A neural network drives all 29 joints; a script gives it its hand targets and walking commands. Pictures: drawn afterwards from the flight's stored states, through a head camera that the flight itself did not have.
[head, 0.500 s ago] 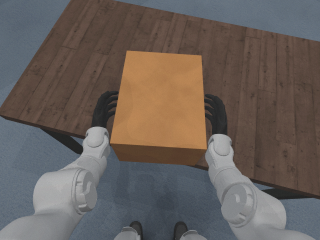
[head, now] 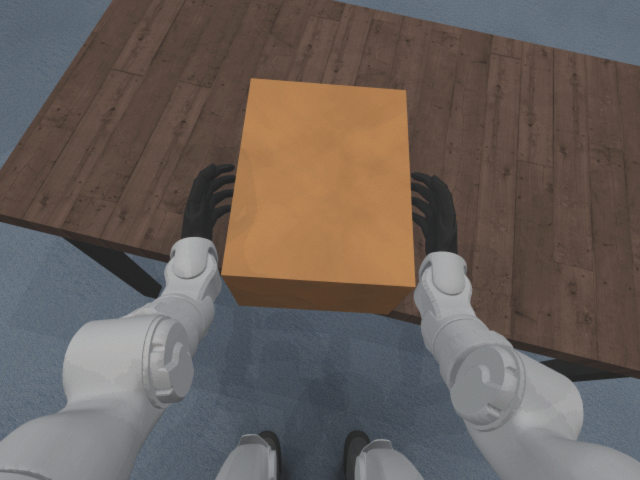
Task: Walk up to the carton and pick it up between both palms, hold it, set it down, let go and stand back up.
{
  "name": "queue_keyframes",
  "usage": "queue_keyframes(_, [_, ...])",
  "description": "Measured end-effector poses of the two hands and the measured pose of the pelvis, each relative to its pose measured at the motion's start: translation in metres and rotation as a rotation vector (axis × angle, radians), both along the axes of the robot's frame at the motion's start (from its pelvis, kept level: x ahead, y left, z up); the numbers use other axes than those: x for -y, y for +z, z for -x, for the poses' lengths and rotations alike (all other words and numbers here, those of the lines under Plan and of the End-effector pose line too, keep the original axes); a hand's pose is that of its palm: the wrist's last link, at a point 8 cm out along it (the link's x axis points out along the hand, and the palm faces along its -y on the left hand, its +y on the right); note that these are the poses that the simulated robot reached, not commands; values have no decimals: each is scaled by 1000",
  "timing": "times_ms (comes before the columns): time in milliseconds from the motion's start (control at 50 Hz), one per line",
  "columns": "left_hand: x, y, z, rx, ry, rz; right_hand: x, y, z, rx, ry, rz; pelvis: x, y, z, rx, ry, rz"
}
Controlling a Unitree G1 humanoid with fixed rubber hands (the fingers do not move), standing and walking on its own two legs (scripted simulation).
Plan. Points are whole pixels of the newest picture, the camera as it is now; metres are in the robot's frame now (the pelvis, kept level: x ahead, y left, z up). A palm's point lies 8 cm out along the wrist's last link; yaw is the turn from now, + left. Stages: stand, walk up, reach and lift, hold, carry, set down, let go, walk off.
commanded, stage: set down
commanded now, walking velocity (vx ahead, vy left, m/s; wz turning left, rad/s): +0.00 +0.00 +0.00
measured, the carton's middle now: (321, 199) +0.48 +0.00 -0.06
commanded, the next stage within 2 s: none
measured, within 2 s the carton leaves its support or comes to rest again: rests again in 0.42 s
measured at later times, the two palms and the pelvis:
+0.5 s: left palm (200, 222) +0.43 +0.16 -0.04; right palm (438, 236) +0.41 -0.15 -0.03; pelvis -0.01 +0.00 -0.01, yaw -1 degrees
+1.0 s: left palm (200, 218) +0.44 +0.16 -0.04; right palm (436, 235) +0.42 -0.15 -0.03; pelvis -0.01 +0.00 -0.01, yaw -1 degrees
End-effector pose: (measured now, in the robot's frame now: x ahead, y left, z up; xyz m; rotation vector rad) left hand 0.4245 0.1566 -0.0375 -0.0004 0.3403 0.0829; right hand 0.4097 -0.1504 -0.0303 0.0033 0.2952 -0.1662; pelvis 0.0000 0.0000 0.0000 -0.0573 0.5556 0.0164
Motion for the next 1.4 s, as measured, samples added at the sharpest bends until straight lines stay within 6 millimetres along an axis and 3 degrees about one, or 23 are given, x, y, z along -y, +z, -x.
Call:
queue_keyframes(520, [-1, 0, -9, -3, -13, -11, 0, 0, -6, -6, 14, 1, -2, -8, 9, -18, -14, -3])
queue_keyframes(1400, [-3, -2, -16, 29, -31, -41, -2, -3, -7, 34, -21, 14, 2, -5, 3, -4, 2, -2])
